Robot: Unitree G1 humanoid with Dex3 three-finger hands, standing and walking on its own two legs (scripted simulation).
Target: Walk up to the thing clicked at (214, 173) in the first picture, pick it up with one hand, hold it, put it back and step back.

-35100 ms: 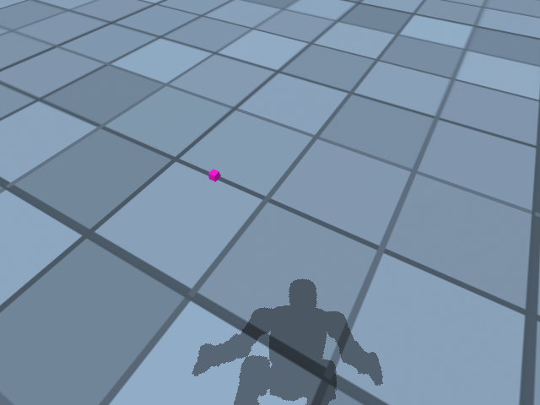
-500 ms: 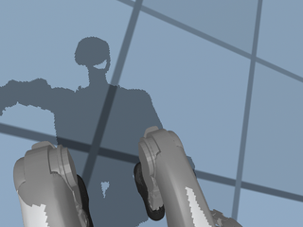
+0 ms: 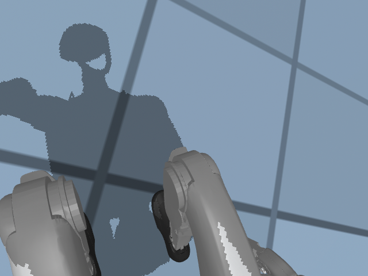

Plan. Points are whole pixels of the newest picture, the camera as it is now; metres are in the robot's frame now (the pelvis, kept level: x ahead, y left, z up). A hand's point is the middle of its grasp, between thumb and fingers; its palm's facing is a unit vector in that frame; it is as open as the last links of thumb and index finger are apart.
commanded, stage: approach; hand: left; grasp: from above
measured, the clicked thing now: out of the picture +0.37 +0.40 -0.29
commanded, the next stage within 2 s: none
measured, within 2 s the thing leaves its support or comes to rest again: neither
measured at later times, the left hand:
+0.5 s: hand out of the picture +0.34 +0.43 -0.18, palm faces -0.04 -0.41 -0.91, open 13.8 cm
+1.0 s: hand out of the picture +0.32 +0.41 -0.20, palm faces -0.06 -0.44 -0.90, open 13.6 cm
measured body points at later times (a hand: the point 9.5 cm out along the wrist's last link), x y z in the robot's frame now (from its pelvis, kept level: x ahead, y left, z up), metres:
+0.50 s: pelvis -0.01 +0.00 +0.00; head +0.23 +0.10 +0.36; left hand +0.34 +0.45 -0.13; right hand +0.05 -0.26 -0.08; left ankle +0.08 +0.13 -0.28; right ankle +0.10 -0.10 -0.28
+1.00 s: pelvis -0.01 +0.00 +0.00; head +0.24 +0.10 +0.36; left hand +0.33 +0.43 -0.15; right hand +0.06 -0.25 -0.08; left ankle +0.08 +0.13 -0.28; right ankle +0.10 -0.10 -0.28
